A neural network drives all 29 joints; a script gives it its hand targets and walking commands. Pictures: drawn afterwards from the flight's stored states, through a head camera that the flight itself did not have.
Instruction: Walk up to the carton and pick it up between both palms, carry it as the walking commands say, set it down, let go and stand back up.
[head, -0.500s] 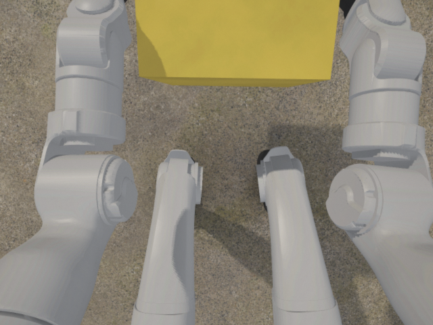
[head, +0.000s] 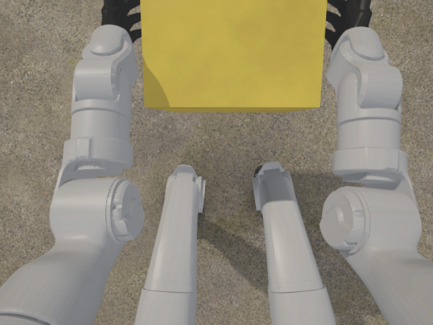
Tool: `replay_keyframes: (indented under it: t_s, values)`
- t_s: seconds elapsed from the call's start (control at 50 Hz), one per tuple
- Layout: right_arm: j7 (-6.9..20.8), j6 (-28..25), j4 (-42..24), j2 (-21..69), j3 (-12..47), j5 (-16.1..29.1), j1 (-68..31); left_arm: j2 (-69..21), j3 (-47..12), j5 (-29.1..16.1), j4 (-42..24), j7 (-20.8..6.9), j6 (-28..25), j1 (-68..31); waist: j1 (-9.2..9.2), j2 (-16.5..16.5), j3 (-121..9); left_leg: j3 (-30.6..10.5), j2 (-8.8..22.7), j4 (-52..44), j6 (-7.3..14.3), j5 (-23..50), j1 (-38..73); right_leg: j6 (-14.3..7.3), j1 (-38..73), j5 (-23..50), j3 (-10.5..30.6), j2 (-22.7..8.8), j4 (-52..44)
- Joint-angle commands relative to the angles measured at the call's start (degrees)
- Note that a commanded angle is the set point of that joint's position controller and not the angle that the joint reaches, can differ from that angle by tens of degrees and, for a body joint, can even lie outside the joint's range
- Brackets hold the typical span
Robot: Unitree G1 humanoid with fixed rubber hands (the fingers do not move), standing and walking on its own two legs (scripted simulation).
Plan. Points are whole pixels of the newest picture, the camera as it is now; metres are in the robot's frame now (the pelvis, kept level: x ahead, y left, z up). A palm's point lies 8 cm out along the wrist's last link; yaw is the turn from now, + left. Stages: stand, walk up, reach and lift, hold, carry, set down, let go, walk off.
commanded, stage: reach and lift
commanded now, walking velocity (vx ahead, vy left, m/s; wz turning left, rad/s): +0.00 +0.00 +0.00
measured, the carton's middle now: (231, 27) +0.56 -0.01 -0.14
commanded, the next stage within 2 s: none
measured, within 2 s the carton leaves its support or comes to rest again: neither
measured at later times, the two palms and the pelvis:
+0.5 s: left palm (97, 26) +0.50 +0.15 +0.00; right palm (384, 23) +0.49 -0.17 +0.01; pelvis +0.01 +0.01 +0.06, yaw +0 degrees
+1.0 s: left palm out of the picture +0.47 +0.14 +0.11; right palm out of the picture +0.45 -0.17 +0.12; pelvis +0.07 +0.00 +0.13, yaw -1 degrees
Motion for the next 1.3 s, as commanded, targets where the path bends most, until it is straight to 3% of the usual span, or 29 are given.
replay_keyframes:
  t_s: [0.0,0.04,0.1,0.18,0.22,0.3,0.32,0.38,0.44,0.52,0.56,0.58,0.6,0.66,0.72,0.78,0.8,0.84,0.88,0.9,0.92,0.94,0.98,1.02,1.06,1.14,1.18,1.22,1.28]
  values:
    - [20.3,-2.8,-14.0,62.1,44.6,15.0,-47.1,-61.3,-31.6,-13.7,-11.7,-22.0,-4.1,-43.9,3.50,-2.5,-145.0,11.9,-5.1,-8.8,5.4,11.3,28.3,-1.1,45.1,14.1,-10.2,3.4,-9.4]
    - [19.6,-2.0,-10.7,63.7,43.4,14.1,-44.5,-58.3,-33.4,-14.5,-17.5,-21.8,-4.7,-51.7,0.11,-4.6,-144.7,11.8,-5.0,-9.9,4.4,9.6,28.6,-1.0,46.2,11.8,-10.6,3.6,-11.0]
    - [20.2,-2.3,-9.3,64.1,42.9,16.0,-44.0,-61.0,-34.2,-14.2,-18.4,-20.5,-5.3,-47.6,2.42,1.4,-139.2,11.0,-4.9,-12.4,5.2,7.8,33.4,-1.9,41.2,7.5,-10.4,4.0,-12.4]
    - [22.4,-2.7,1.4,61.1,38.6,11.5,-38.5,-65.0,-29.0,-9.6,-3.1,-21.6,-3.7,-35.2,-0.51,2.6,-118.9,11.1,-3.6,-16.3,5.0,-3.7,29.5,-3.1,32.0,-5.6,-10.6,3.4,-17.1]
    - [21.7,-3.6,-14.8,63.8,44.7,15.6,-44.3,-65.8,-35.2,-15.9,-18.7,-20.6,-5.3,-43.8,-0.24,-0.8,-143.7,11.2,-4.7,-15.0,3.9,9.8,43.0,-3.1,45.9,7.1,-12.1,4.2,-17.1]
    - [21.7,-3.4,-9.5,62.3,42.9,14.6,-42.2,-66.4,-36.1,-14.3,-14.8,-20.5,-4.4,-42.1,-0.44,2.2,-133.7,9.6,-4.1,-18.5,4.1,7.0,42.5,-3.4,41.4,4.1,-12.0,4.0,-18.5]
    - [21.9,-3.8,-9.5,61.3,41.0,12.9,-39.5,-68.8,-37.9,-14.5,-17.0,-20.0,-4.7,-43.5,-4.83,4.2,-133.4,8.4,-3.4,-18.6,3.0,9.1,43.9,-3.8,40.5,7.5,-13.3,4.1,-17.5]
    - [23.5,-3.8,-4.0,61.8,40.3,12.5,-35.0,-68.3,-37.7,-14.6,-19.0,-19.7,-5.1,-40.3,-3.36,6.5,-128.8,8.1,-3.2,-20.7,2.9,10.7,46.1,-4.5,38.8,8.6,-11.6,4.0,-19.6]
    - [21.6,-3.8,-20.9,60.3,46.4,15.0,-40.1,-68.3,-38.4,-15.6,-23.1,-19.1,-4.8,-35.6,-1.94,-1.3,-148.7,7.6,-4.1,-21.4,3.7,23.2,56.1,-3.1,55.9,22.4,-12.1,4.4,-20.2]
    - [23.2,-4.4,-3.9,62.5,42.9,11.5,-31.6,-69.1,-36.3,-10.9,-10.4,-19.4,-5.3,-31.5,-2.69,3.5,-117.4,8.0,-3.0,-24.3,4.0,8.9,45.6,-4.1,40.8,6.9,-10.9,3.8,-23.8]
    - [23.2,-4.0,-12.6,65.4,43.5,12.5,-31.8,-68.4,-37.1,-13.6,-22.5,-20.0,-5.7,-37.2,-2.12,-1.6,-132.9,7.8,-3.4,-26.0,4.1,13.7,51.8,-3.9,52.9,12.1,-11.1,4.2,-25.7]
    - [23.3,-3.5,-3.4,61.9,39.8,9.5,-26.3,-69.0,-35.9,-12.3,-14.0,-19.9,-4.4,-32.2,-4.27,1.4,-118.6,6.1,-2.8,-28.3,3.6,9.6,46.9,-4.3,45.1,7.2,-11.6,3.7,-25.7]
    - [23.0,-3.7,-9.2,67.9,43.6,13.4,-30.5,-67.9,-35.7,-11.6,-19.4,-20.0,-5.5,-32.7,0.57,0.4,-125.4,9.1,-3.3,-27.4,4.6,12.2,48.4,-3.7,51.8,10.5,-10.0,3.8,-26.6]
    - [23.3,-3.3,-1.6,64.1,39.2,8.3,-20.5,-67.1,-33.6,-9.1,-11.5,-21.0,-4.6,-23.1,-3.44,1.1,-115.6,7.5,-2.8,-30.9,4.4,11.2,49.0,-3.9,50.7,11.5,-9.7,3.2,-29.5]
    - [23.9,-4.4,-10.9,65.6,42.8,11.1,-24.8,-68.1,-36.3,-11.8,-23.0,-21.8,-6.1,-30.8,-0.03,2.8,-122.3,9.0,-3.1,-31.6,4.6,14.0,51.5,-4.0,58.5,13.3,-9.1,2.6,-31.2]
    - [23.5,-4.2,-8.8,67.4,42.0,9.7,-22.3,-67.9,-34.6,-9.6,-17.1,-21.8,-6.2,-27.8,-3.02,-0.5,-117.2,7.1,-2.8,-34.4,5.0,11.2,51.9,-3.8,59.7,11.6,-10.0,2.1,-34.0]
    - [24.1,-4.1,-6.1,67.4,41.8,10.3,-25.2,-65.7,-32.8,-8.0,-17.9,-22.3,-6.2,-25.9,1.37,0.7,-111.5,8.5,-2.6,-35.3,4.8,8.7,48.9,-3.4,56.6,7.7,-8.6,1.2,-35.9]
    - [24.0,-4.9,-6.0,70.3,43.1,9.8,-20.4,-69.8,-34.9,-7.8,-16.9,-22.0,-6.5,-23.2,1.70,3.4,-109.0,8.2,-3.0,-37.2,5.4,11.0,50.6,-4.2,60.9,11.0,-7.5,1.1,-37.4]
    - [23.5,-4.7,-1.2,67.0,37.4,6.5,-17.5,-70.0,-30.1,-5.9,-11.3,-22.2,-5.7,-20.9,-1.78,3.1,-94.4,8.3,-2.9,-37.5,4.7,9.3,41.0,-4.1,55.9,10.2,-7.6,0.8,-37.9]
    - [23.5,-4.4,-0.5,73.7,41.5,7.7,-17.1,-66.4,-27.3,-4.6,-10.9,-22.3,-7.0,-18.1,3.80,-2.5,-97.4,8.7,-2.6,-38.1,6.3,8.9,45.5,-3.4,59.4,10.4,-5.1,0.7,-39.7]
    - [23.4,-5.1,-2.5,68.1,37.2,5.3,-15.7,-70.0,-27.7,-5.6,-8.0,-23.0,-6.7,-16.6,-2.28,-1.5,-92.2,6.3,-1.9,-40.2,6.2,7.6,45.6,-3.8,56.8,9.2,-7.5,1.0,-39.8]
    - [23.9,-4.7,2.2,72.0,35.2,4.9,-14.8,-70.4,-24.7,-1.5,-3.1,-22.9,-5.6,-11.0,2.00,-2.4,-81.6,7.4,-2.0,-41.1,6.1,6.7,42.3,-3.6,52.5,5.6,-8.0,2.1,-40.6]
    - [23.9,-3.6,12.6,67.5,26.7,-0.7,-7.3,-66.9,-15.3,2.4,5.3,-23.8,-4.7,-7.4,0.06,-1.0,-61.9,8.2,-1.5,-42.8,6.1,-2.4,32.5,-4.3,45.0,-3.4,-7.1,-0.1,-43.6]
    - [23.8,-2.3,15.4,70.0,25.3,-3.8,1.8,-66.6,-15.9,2.3,2.4,-24.1,-5.0,-6.3,-2.77,-4.0,-61.9,6.7,-0.8,-44.4,6.5,0.7,39.0,-5.1,48.8,0.1,-6.6,1.1,-46.6]
    - [24.4,-2.9,12.4,69.0,23.7,-2.0,1.8,-68.5,-18.2,1.3,-1.7,-24.0,-4.3,-4.4,-3.51,4.2,-62.3,7.4,-1.4,-47.5,6.4,3.7,37.0,-5.7,53.1,5.9,-7.4,0.4,-47.5]
    - [24.1,-2.4,9.1,69.8,27.2,-2.7,3.1,-69.3,-19.4,1.0,0.6,-23.6,-4.2,0.4,-1.25,-2.0,-63.0,6.1,-2.2,-49.2,6.0,11.0,47.3,-3.6,54.9,11.9,-8.8,1.2,-50.0]
    - [25.1,-2.9,5.7,67.9,28.1,-1.1,7.8,-69.3,-23.1,1.2,-2.7,-23.3,-3.1,6.6,-3.54,4.0,-66.4,5.7,-2.0,-51.1,5.1,16.4,49.1,-4.2,61.9,20.2,-8.2,0.7,-50.0]
    - [24.5,-2.4,2.4,70.2,32.8,1.2,7.6,-69.7,-25.7,0.2,-5.3,-23.5,-3.3,7.3,0.27,4.4,-67.5,7.2,-2.6,-51.3,5.9,17.7,51.2,-4.1,63.6,20.1,-6.6,-0.4,-51.6]
    - [23.9,-2.6,-3.7,71.8,37.6,2.9,11.5,-71.7,-30.7,-3.4,-12.0,-22.5,-3.8,10.3,-1.78,-1.5,-72.3,4.7,-2.5,-52.9,5.5,28.0,60.3,-2.4,67.3,31.6,-7.6,1.0,-52.1]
